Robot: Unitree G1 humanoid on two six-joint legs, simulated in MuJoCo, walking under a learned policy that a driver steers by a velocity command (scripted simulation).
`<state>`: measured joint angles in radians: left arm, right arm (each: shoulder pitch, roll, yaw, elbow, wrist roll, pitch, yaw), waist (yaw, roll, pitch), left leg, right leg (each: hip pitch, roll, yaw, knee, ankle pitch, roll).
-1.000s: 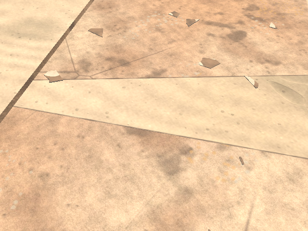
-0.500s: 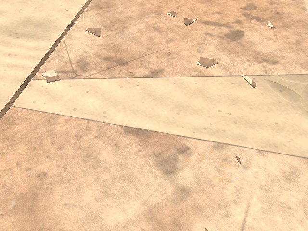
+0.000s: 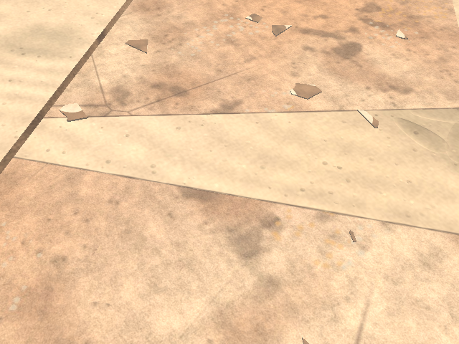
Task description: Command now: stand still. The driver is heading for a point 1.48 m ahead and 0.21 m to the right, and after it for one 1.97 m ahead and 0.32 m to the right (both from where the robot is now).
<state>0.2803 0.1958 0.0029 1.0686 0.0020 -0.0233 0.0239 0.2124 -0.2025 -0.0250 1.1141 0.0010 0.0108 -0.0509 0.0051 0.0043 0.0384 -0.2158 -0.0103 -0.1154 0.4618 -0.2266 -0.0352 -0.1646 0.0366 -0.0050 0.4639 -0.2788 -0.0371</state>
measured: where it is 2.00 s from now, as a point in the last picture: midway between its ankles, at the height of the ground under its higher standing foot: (233, 248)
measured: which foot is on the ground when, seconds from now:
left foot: down 0.00-0.38, up 0.40-0.62, down 0.64-1.00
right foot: down 0.00-0.64, up 0.66-1.00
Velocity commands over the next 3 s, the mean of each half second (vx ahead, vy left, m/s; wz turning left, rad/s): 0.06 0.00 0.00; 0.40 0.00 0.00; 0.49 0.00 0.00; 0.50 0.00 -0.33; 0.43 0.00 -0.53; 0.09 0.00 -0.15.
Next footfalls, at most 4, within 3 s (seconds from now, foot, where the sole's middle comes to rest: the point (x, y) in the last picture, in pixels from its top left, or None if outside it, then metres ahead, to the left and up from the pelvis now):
0.64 left None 0.12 0.15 -0.78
1.14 right None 0.50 -0.07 -0.78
1.68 left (188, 254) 0.80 0.18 -0.78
2.22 right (276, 198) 1.03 -0.13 -0.78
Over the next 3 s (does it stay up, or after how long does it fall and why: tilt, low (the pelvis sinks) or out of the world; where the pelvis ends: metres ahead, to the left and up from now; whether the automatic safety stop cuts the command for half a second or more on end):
stays up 1.15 -0.10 -0.01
